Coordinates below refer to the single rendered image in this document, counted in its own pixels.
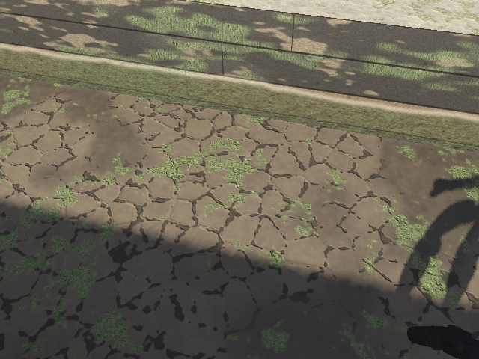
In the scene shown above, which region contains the robot right hand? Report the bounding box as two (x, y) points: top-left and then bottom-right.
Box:
(407, 325), (479, 359)

